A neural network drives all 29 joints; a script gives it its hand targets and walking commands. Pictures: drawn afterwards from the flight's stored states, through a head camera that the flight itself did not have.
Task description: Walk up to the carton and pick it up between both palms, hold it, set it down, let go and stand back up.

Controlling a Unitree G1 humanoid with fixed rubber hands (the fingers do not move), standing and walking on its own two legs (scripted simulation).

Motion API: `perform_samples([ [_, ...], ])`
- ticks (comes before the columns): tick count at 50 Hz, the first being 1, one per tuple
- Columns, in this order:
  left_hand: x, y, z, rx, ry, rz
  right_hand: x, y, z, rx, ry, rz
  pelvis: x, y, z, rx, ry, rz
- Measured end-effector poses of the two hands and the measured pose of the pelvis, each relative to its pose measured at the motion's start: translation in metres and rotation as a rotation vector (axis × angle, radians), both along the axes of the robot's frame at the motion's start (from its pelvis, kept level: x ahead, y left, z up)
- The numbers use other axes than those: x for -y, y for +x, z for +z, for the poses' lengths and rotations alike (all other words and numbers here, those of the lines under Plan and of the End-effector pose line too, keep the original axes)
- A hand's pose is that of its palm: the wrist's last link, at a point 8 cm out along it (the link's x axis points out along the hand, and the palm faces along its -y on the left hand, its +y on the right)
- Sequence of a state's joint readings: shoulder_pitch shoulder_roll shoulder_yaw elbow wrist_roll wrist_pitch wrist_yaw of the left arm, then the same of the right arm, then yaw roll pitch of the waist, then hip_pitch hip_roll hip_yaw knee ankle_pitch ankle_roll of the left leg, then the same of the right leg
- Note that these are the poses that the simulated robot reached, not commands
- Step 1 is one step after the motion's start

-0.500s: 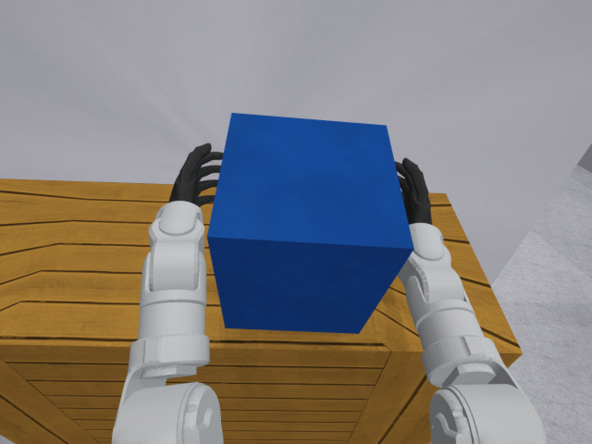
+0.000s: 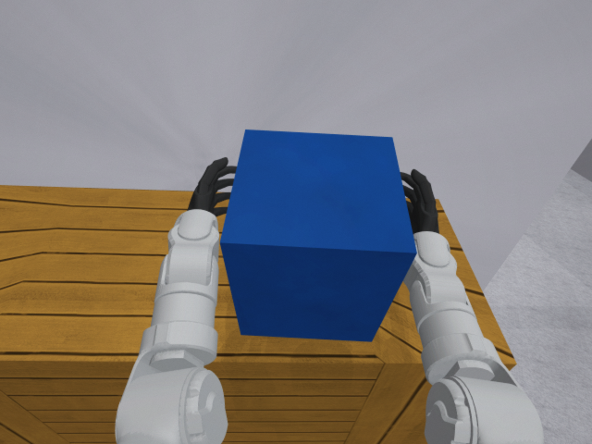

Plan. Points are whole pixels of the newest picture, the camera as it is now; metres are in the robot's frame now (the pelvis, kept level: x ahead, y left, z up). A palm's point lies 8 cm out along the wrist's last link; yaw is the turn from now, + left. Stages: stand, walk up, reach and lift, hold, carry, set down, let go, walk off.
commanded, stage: set down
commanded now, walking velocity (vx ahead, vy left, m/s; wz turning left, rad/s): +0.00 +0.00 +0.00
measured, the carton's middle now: (312, 241) +0.39 -0.02 +0.08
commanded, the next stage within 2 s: none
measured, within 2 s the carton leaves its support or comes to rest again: rests again in 1.90 s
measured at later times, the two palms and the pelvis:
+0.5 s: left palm (213, 217) +0.40 +0.12 +0.13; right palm (426, 235) +0.37 -0.18 +0.12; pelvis +0.00 +0.00 +0.00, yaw -1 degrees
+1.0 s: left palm (222, 222) +0.41 +0.11 +0.11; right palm (427, 246) +0.37 -0.19 +0.10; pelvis -0.01 +0.00 +0.00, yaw -1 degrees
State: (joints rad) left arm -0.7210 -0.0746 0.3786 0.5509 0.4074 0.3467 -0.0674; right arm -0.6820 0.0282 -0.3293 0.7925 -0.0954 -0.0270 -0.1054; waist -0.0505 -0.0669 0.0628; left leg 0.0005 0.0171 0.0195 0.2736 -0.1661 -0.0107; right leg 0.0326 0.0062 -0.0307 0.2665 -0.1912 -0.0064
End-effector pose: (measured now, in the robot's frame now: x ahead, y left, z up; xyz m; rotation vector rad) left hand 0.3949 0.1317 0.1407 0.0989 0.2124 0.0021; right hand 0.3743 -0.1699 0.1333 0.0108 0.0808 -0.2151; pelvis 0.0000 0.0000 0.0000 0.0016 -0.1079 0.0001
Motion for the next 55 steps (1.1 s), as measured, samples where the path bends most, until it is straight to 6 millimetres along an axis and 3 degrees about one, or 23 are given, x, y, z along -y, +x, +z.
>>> perform_samples([
  [11, -0.018, -0.007, -0.048, -0.049, -0.006, 0.047, -0.018, 0.007, -0.044, -0.047, -0.011, 0.041, 0.002, 0.004, 0.001, -0.077, -0.009, 0.030],
  [15, -0.010, -0.002, -0.043, -0.020, -0.026, 0.031, -0.010, 0.003, -0.039, -0.016, -0.016, 0.012, 0.001, 0.005, 0.001, -0.126, -0.013, 0.031],
  [22, 0.009, 0.007, -0.018, 0.012, -0.019, -0.027, 0.007, -0.003, -0.012, 0.015, -0.023, -0.041, -0.003, 0.001, 0.001, -0.089, -0.009, 0.000],
  [26, 0.009, 0.005, -0.016, -0.019, -0.025, -0.030, 0.008, -0.006, -0.011, -0.015, -0.017, -0.040, -0.005, -0.004, 0.001, -0.050, -0.004, -0.019],
  [39, -0.019, -0.017, -0.071, -0.133, -0.035, 0.048, -0.018, -0.007, -0.060, -0.128, -0.020, 0.039, -0.004, -0.018, 0.002, -0.129, -0.005, 0.011],
  [43, -0.009, -0.007, -0.061, -0.082, -0.007, 0.027, -0.009, -0.006, -0.059, -0.082, -0.018, 0.018, -0.003, -0.016, 0.001, -0.189, -0.011, 0.017],
  [49, 0.018, 0.013, -0.034, -0.017, -0.002, -0.034, 0.016, -0.004, -0.038, -0.016, -0.010, -0.045, -0.002, -0.008, 0.002, -0.172, -0.005, -0.011],
  [55, 0.024, 0.017, -0.043, -0.062, -0.068, -0.043, 0.022, -0.003, -0.036, -0.054, -0.017, -0.056, 0.000, 0.000, 0.002, -0.100, 0.006, -0.036],
])
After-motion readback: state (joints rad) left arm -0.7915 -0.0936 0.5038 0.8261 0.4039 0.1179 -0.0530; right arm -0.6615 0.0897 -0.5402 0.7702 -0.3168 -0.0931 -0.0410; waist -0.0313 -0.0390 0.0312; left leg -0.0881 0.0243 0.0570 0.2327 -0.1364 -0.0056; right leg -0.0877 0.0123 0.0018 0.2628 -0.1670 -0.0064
